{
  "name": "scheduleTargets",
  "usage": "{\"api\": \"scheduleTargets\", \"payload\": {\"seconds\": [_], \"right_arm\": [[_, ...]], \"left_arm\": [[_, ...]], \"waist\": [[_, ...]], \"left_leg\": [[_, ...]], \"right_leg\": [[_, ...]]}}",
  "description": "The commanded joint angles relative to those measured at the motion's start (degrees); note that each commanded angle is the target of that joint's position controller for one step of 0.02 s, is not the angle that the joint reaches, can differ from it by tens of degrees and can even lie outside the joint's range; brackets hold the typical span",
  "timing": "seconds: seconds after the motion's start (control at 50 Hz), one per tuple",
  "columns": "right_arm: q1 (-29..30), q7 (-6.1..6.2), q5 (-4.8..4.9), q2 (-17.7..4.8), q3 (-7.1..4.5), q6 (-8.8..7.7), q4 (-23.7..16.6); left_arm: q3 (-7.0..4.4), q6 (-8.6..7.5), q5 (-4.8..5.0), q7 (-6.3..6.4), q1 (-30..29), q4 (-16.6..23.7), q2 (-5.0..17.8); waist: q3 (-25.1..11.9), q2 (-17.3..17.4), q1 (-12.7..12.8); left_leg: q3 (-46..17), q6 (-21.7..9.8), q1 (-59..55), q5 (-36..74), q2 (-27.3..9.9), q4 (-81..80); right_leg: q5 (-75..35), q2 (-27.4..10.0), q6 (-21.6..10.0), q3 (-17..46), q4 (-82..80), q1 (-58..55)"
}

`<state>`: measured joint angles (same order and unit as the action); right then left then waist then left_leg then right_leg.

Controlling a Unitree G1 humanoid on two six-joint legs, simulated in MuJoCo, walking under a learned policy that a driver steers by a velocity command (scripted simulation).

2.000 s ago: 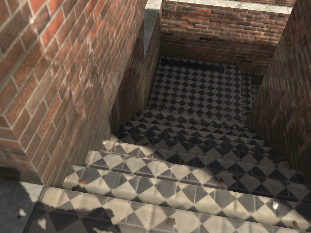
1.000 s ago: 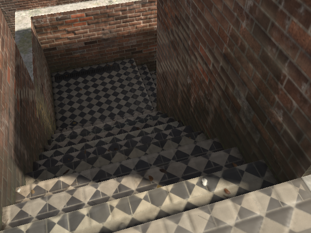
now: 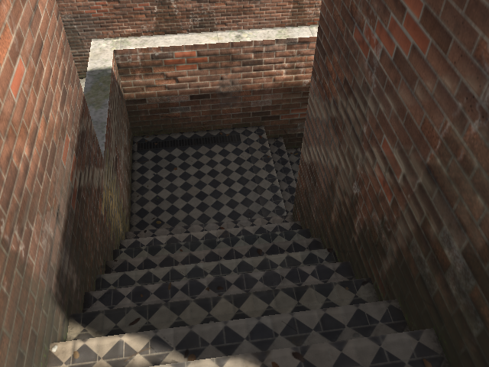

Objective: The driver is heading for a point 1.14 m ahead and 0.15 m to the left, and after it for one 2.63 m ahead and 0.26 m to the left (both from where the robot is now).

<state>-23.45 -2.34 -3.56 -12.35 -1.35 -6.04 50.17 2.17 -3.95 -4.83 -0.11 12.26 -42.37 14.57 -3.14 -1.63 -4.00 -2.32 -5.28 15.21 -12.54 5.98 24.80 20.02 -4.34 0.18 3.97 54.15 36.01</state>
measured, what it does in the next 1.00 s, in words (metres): goes down, turning left: right foot, then left foot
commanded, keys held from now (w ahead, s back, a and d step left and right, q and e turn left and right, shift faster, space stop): w+q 0.50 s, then w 0.38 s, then w+e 0.12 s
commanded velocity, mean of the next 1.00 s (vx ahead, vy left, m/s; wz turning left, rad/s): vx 0.50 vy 0.00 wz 0.38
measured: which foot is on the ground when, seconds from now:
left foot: down 0.00-0.14, up 0.16-0.52, down 0.54-0.90, up 0.92-1.00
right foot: up 0.00-0.12, down 0.14-0.54, up 0.56-0.88, down 0.90-1.00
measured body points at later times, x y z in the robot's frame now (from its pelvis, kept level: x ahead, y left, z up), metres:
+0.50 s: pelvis +0.18 +0.01 -0.04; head +0.18 +0.01 +0.41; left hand +0.06 +0.22 -0.18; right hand +0.40 -0.17 -0.15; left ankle +0.19 +0.12 -0.69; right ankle +0.13 -0.14 -0.74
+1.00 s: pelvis +0.35 +0.06 -0.22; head +0.36 +0.07 +0.23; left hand +0.25 +0.28 -0.37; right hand +0.51 -0.13 -0.35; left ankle +0.24 +0.16 -0.66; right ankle +0.35 -0.02 -0.94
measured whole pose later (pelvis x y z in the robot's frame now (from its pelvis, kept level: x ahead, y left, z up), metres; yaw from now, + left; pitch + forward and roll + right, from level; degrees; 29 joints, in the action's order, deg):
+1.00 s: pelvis +0.35 +0.06 -0.22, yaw +23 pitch +2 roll -2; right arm -21.1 -4.0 -3.5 -13.8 0.5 -2.9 44.1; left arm -0.9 -2.9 -6.2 -3.8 23.9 -51.0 12.6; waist -2.3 1.9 2.1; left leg -7.2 -1.2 47.4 -35.4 4.7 119.6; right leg 20.8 6.8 -5.1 -2.7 35.3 17.0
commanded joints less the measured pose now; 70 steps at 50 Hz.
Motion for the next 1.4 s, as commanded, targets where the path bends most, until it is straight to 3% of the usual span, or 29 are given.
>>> {"api": "scheduleTargets", "payload": {"seconds": [0.02, 0.08, 0.12, 0.18, 0.26, 0.42, 0.44, 0.5, 0.52, 0.54, 0.56, 0.6, 0.66, 0.72, 0.78, 0.8, 0.84, 0.9, 0.92, 0.94, 0.96, 0.98, 1.0, 1.06, 1.2, 1.3, 1.32, 1.36, 1.4], "right_arm": [[7.6, -0.64, -1.04, -10.9, -2.63, -1.33, -7.7], [10.1, -1.60, -3.61, -10.2, -1.70, -1.02, -10.7], [13.0, -1.68, 1.16, -11.1, -1.72, -1.75, -13.3], [-7.2, -2.32, -0.62, -1.0, 0.44, -3.94, -10.4], [4.6, 0.11, -2.37, -4.5, 0.83, 1.09, -9.2], [6.3, -5.52, -2.57, -4.8, 0.56, 0.14, -7.7], [8.3, 0.17, 4.60, -5.6, -2.25, 5.54, -5.6], [-2.9, -0.94, -4.74, -6.3, -1.90, 1.64, -5.8], [-12.7, 2.67, 3.87, -7.5, -4.16, 5.60, 0.3], [-26.3, 3.77, 4.14, -10.4, -4.65, 6.12, 2.5], [-17.3, 3.82, 5.87, -13.8, -4.30, 6.17, 2.4], [-9.6, 4.34, 5.46, -13.9, -3.93, 6.77, -0.5], [3.0, 4.18, 1.53, -9.1, -2.50, 4.38, -2.7], [7.9, 4.73, 4.37, -8.9, -2.31, 1.90, -2.2], [3.3, 5.69, 3.74, -8.3, -2.58, 3.28, -1.3], [3.5, 2.20, -3.57, -0.1, 3.19, -0.76, -5.5], [-4.8, -1.87, -4.01, -6.5, 1.77, -1.59, -2.8], [-0.2, -3.77, 0.69, -11.5, 0.27, -0.13, -5.4], [2.9, 1.84, 6.16, -6.3, -1.72, 4.27, -4.9], [-2.9, 3.88, 4.74, -6.0, -0.56, 5.79, -9.7], [-10.5, -2.20, -0.88, -3.2, 2.53, 1.87, -13.1], [-4.1, -4.04, -1.42, -4.2, 2.55, 1.65, -13.1], [1.4, -3.53, -1.29, -2.5, 3.71, 2.35, -12.5], [-2.5, -3.49, -3.29, -0.1, 4.63, 4.07, -7.3], [22.9, -3.66, -3.59, -4.2, 4.54, 3.95, -13.2], [8.4, -2.96, -3.83, -3.6, 2.99, 5.75, -12.7], [0.2, -1.64, -1.65, -5.4, 1.22, 4.99, -10.0], [-19.9, 0.00, -3.34, -12.5, -3.06, 2.94, -6.6], [-3.8, -2.38, -2.77, -13.9, -3.79, 3.06, -10.9]], "left_arm": [[0.92, 0.12, 0.95, -0.88, 0.4, 3.6, 0.7], [0.27, -0.10, -0.96, -1.63, 11.2, 1.5, 1.5], [-2.05, -0.42, 1.97, -0.63, 14.8, 2.2, 6.9], [-2.94, -1.73, 0.89, -0.64, 21.2, 2.2, 12.8], [-0.25, -2.35, 2.43, -1.22, 2.8, 2.8, -3.1], [-2.15, -1.77, -1.54, 1.57, 13.7, -6.1, 3.5], [-6.13, -1.20, 4.66, -0.28, 15.7, -6.7, 10.7], [-3.42, -2.90, -1.99, -0.49, -0.6, -0.4, 6.6], [-7.20, -0.61, 4.85, -0.49, 2.6, -4.7, 14.1], [-8.08, 0.70, 5.66, -0.28, -4.0, -3.6, 15.4], [-5.97, 1.69, 3.80, 1.07, 0.9, 0.0, 5.6], [-5.24, 3.33, 3.35, 2.39, 5.3, 0.5, 3.7], [-6.44, 4.73, 1.45, 1.89, 6.8, -1.9, 5.0], [-5.46, 5.61, 2.93, -0.03, 6.6, -0.8, 2.1], [-4.50, 5.59, 3.86, -0.71, 2.5, 0.1, 1.8], [-1.23, 3.37, -3.42, -3.60, 1.3, 0.9, -1.6], [-1.47, 2.81, -3.71, -3.50, 6.2, 0.4, -1.4], [-5.34, 2.18, -1.20, -2.88, 27.0, -7.9, 9.8], [-5.95, 2.35, 5.48, -1.27, 26.0, -7.7, 8.7], [-5.57, 2.20, 6.20, -1.42, 26.5, -6.5, 11.2], [-8.05, -0.52, -2.37, -3.95, 27.1, -6.7, 17.9], [-8.00, -0.43, -3.22, -4.33, 20.1, -6.3, 14.1], [-4.82, -0.97, -4.81, -4.18, 16.1, -7.8, 3.3], [-1.47, -3.19, 0.71, -2.45, 15.4, -11.9, -5.9], [-0.63, -4.70, 1.58, 3.12, 25.8, -11.9, 0.3], [-0.74, -2.07, 0.33, -1.34, 14.6, -4.9, 4.7], [-0.64, -1.47, 3.91, -1.40, 14.7, -4.0, 4.1], [-0.34, -0.96, 4.05, -5.34, 24.5, -4.5, 0.9], [-1.18, 0.70, 4.51, -5.22, 28.4, 0.2, 2.3]], "waist": [[3.1, 4.8, 3.2], [0.7, 5.4, 8.1], [-0.2, 0.4, 12.9], [-15.0, -11.8, 6.5], [-1.3, 0.7, 2.9], [0.3, -2.9, 5.0], [0.8, -0.1, 4.5], [0.6, -5.0, -3.5], [-5.4, -2.1, -9.3], [-3.4, 1.8, -17.9], [5.9, 18.9, -5.9], [6.5, 4.2, 1.1], [6.1, 2.3, 7.6], [3.9, 2.6, 12.6], [6.3, 7.0, 7.1], [19.3, 9.9, 2.2], [7.4, 8.0, 3.0], [7.1, -7.7, 12.6], [-3.9, -4.9, 9.0], [-7.2, -5.0, 2.7], [-7.6, -10.3, 8.0], [0.2, -1.3, 9.8], [3.6, 13.1, 8.8], [6.8, 2.4, 2.1], [4.0, 0.7, 14.6], [8.9, -2.4, 4.8], [8.1, 2.9, 2.1], [-11.4, 15.7, -0.9], [-19.7, 8.5, 4.7]], "left_leg": [[-11.7, -9.8, 19.3, -1.0, -9.6, -13.0], [-11.1, -8.3, 29.5, 13.8, -9.2, 0.8], [-13.0, -8.3, 25.3, 20.1, -8.6, 10.0], [-7.4, 4.0, 42.9, -23.2, 1.5, 64.4], [-6.1, 8.9, 40.4, -9.0, -11.3, 61.1], [1.9, 4.2, 29.7, 4.0, -10.7, 51.8], [4.6, 2.1, 25.4, 9.4, -7.8, 44.7], [10.9, 1.8, 4.0, -1.8, -2.9, 45.4], [14.6, -0.6, -8.2, 1.7, 0.2, 31.7], [8.5, -4.3, -22.2, 15.6, -2.6, 18.8], [-14.4, -7.0, -16.9, 45.8, -13.7, 14.4], [-31.4, -11.3, -1.0, 12.2, -22.4, 6.2], [-23.1, -9.1, 19.3, -7.5, -17.0, 16.7], [-10.2, -4.8, 36.4, -26.6, -9.0, 20.4], [-8.6, -4.6, 29.4, -25.4, -8.8, 25.4], [-9.2, -5.0, 33.2, -30.8, -12.3, 32.9], [-16.3, -11.4, 33.9, -24.7, -12.0, 36.9], [-14.3, -6.7, 22.5, -19.5, -5.3, 74.0], [2.0, -3.9, 37.5, -34.6, 2.6, 97.8], [3.3, -3.4, 53.5, -38.0, 0.0, 104.2], [-13.2, 5.5, 69.5, -26.0, 0.8, 108.9], [-17.0, 7.9, 85.7, -19.1, -5.2, 104.4], [-16.4, 9.0, 90.0, -4.5, -9.5, 90.3], [-2.7, 7.2, 50.6, 25.7, -16.0, 53.6], [1.6, 6.8, 33.6, 47.6, -9.7, 8.3], [-0.1, 4.0, 1.2, 45.2, -10.4, -1.6], [2.2, 2.7, -4.5, 44.3, -11.6, -24.4], [-1.9, -12.6, -49.8, 77.7, -24.9, 1.2], [-7.5, -20.9, -46.2, 93.2, -35.9, 15.5]], "right_leg": [[-9.7, 3.0, 0.9, -5.7, -10.4, -15.4], [-22.0, 4.3, 1.1, -7.2, 6.0, -31.9], [-2.6, 6.8, -0.6, -9.7, -16.7, -33.2], [-50.8, -23.9, -31.9, 35.7, -25.6, -50.1], [-19.8, -13.6, -17.5, 13.2, -30.6, -21.1], [-21.2, -10.8, -13.3, -4.3, -21.9, -15.1], [-25.1, -13.8, -8.9, -4.7, -18.5, -18.5], [-29.9, -10.4, -9.2, -9.6, -10.8, -2.4], [-49.7, -8.5, -2.6, -16.8, 8.5, -8.6], [-30.5, -1.9, 0.2, -16.4, 35.5, 5.9], [10.5, 4.4, 0.7, -10.7, 44.4, 21.4], [10.3, -1.0, 2.3, -1.5, 29.3, 16.8], [-14.3, 1.9, 0.8, 1.3, 18.3, 4.9], [-42.0, 7.5, 1.2, -7.8, 3.1, -18.4], [-38.5, 8.1, 1.3, -7.6, -10.1, -22.0], [-29.9, -1.6, 0.6, 2.9, -26.5, -15.0], [-24.4, 4.9, 0.7, -7.3, -14.2, -30.1], [-22.6, 1.3, -4.6, -1.9, -52.3, -36.4], [-76.3, -10.1, -10.5, 6.4, -23.8, -53.8], [-87.8, -14.2, -12.5, 10.3, -10.6, -66.1], [-65.0, -20.6, -30.2, 34.7, -17.4, -64.8], [-41.5, -25.8, -31.2, 42.0, -22.2, -64.5], [-37.9, -19.2, -23.0, 29.6, -20.3, -59.3], [-22.6, 0.2, -18.6, 11.4, -22.2, -6.1], [-1.8, 5.5, -12.8, 12.4, -0.1, -14.1], [-12.4, 3.3, -13.7, 26.7, 9.2, -1.6], [-6.6, 6.5, -10.8, 21.6, 16.0, -7.0], [16.1, 15.3, -0.5, 8.2, 56.6, 16.6], [29.5, 11.3, 2.1, 2.1, 69.9, 31.7]]}}
Velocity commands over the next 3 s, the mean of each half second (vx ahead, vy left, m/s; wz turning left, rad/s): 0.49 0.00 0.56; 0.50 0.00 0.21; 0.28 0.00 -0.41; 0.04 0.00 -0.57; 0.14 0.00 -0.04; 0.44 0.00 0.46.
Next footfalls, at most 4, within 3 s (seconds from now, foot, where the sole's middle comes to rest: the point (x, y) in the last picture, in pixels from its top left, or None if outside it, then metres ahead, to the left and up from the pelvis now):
0.14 right None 0.16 -0.14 -0.78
0.54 left None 0.21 0.11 -0.78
0.90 right None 0.39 0.00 -0.98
1.34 left None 0.60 0.28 -1.19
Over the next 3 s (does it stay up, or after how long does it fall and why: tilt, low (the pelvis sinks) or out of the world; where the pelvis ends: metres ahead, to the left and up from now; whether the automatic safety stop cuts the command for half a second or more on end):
stays up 0.68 0.28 -0.51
